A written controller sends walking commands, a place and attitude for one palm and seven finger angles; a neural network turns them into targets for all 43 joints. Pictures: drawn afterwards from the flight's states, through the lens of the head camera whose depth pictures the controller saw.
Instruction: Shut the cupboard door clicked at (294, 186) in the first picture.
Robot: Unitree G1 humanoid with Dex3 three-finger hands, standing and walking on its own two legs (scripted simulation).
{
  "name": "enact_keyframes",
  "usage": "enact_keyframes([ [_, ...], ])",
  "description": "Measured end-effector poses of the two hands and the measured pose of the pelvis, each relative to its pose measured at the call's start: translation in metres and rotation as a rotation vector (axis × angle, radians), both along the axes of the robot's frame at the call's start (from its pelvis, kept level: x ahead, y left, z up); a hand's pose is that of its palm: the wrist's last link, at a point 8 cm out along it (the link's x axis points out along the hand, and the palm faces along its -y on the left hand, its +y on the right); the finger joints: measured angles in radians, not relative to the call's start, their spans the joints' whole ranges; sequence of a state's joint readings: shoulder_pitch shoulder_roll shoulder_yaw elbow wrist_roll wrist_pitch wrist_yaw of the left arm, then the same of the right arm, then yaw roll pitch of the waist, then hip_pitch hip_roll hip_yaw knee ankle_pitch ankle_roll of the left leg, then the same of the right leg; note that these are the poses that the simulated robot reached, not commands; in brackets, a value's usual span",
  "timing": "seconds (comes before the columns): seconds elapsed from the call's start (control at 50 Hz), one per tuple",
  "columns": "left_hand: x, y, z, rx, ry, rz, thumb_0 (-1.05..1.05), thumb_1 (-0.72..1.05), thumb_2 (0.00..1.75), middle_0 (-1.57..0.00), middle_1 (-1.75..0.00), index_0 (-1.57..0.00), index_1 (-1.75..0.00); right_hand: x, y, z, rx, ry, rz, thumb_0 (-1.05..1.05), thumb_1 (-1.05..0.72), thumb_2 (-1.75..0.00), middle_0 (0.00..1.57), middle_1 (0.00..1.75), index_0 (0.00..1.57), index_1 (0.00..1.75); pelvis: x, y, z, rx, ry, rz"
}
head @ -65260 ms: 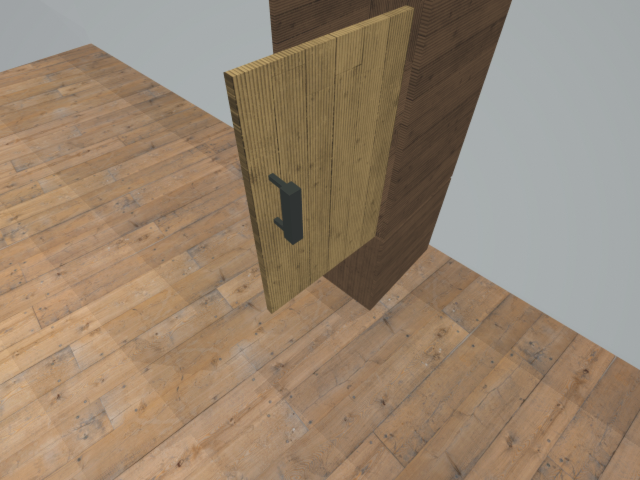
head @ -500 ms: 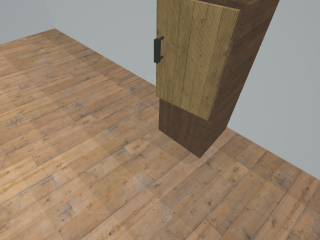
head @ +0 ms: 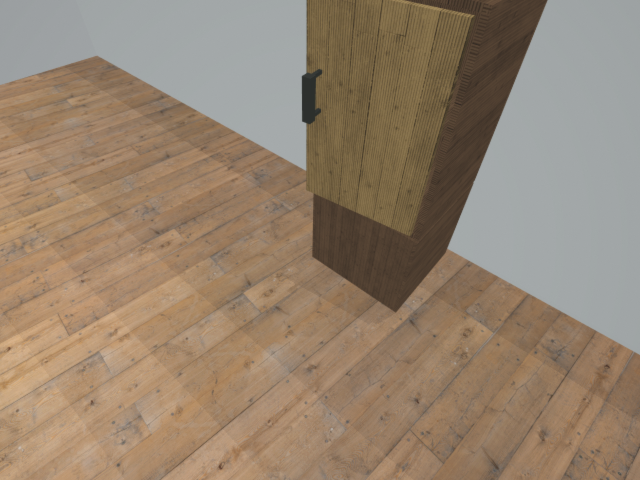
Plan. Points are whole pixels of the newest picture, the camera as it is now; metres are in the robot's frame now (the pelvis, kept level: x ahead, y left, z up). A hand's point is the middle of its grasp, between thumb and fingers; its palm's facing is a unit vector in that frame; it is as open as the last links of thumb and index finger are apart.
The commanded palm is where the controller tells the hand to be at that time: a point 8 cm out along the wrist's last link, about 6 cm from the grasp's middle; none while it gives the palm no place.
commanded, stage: look to check the result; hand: left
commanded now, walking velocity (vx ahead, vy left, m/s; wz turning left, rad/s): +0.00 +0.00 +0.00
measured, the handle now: (313, 96) +0.99 +0.06 +0.00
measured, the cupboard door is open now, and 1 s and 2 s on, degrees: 7 7 7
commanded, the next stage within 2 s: walk to a spot facing it in 0.46 s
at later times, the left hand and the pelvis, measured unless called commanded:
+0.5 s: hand out of the picture -0.01 +0.17 -0.17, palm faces +0.00 -0.98 -0.21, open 7.4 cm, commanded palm none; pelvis +0.00 -0.01 +0.00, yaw +0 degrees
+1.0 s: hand out of the picture +0.03 +0.19 -0.20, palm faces +0.20 -0.95 -0.22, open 7.4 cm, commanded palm none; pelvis +0.01 -0.01 -0.02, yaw +10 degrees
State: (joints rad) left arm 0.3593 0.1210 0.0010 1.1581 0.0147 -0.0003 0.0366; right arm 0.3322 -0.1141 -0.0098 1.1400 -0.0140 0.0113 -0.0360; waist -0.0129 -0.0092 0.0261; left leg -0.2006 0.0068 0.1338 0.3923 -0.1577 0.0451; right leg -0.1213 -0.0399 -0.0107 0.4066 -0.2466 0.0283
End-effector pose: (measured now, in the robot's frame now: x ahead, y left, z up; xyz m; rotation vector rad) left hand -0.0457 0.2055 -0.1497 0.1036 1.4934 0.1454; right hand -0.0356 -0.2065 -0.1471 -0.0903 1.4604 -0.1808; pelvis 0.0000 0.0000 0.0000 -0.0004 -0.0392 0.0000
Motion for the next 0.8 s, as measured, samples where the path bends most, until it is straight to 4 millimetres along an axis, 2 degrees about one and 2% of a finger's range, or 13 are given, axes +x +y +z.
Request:
enact_keyframes([
  [0.14, -0.003, 0.008, 0.003, 0.022, 0.010, -0.002, 0.01, 0.91, 0.89, -0.19, -0.30, -0.20, -0.30, 0.004, -0.008, 0.000, -0.012, -0.004, 0.008, 0.01, -0.91, -0.90, 0.20, 0.30, 0.20, 0.29, -0.001, -0.001, 0.000, 0.001, 0.002, 0.000],
  [0.26, 0.003, 0.011, 0.005, 0.034, 0.002, -0.011, 0.01, 0.91, 0.89, -0.19, -0.30, -0.20, -0.30, 0.012, -0.017, 0.001, -0.022, -0.018, 0.014, 0.01, -0.91, -0.90, 0.20, 0.30, 0.20, 0.29, 0.000, -0.003, 0.001, 0.002, 0.003, -0.002],
  [0.66, 0.060, 0.011, 0.008, 0.065, -0.102, -0.046, 0.01, 0.91, 0.89, -0.20, -0.30, -0.20, -0.30, 0.047, -0.044, 0.003, -0.048, -0.067, 0.040, 0.01, -0.91, -0.90, 0.20, 0.30, 0.20, 0.29, 0.011, -0.017, 0.001, 0.003, 0.006, 0.005],
  [0.8, 0.066, 0.009, 0.001, 0.070, -0.143, 0.024, 0.01, 0.91, 0.89, -0.20, -0.30, -0.20, -0.30, 0.057, -0.042, -0.005, -0.030, -0.038, 0.088, 0.01, -0.91, -0.90, 0.20, 0.30, 0.20, 0.29, 0.011, -0.019, -0.007, -0.005, 0.015, 0.071],
])
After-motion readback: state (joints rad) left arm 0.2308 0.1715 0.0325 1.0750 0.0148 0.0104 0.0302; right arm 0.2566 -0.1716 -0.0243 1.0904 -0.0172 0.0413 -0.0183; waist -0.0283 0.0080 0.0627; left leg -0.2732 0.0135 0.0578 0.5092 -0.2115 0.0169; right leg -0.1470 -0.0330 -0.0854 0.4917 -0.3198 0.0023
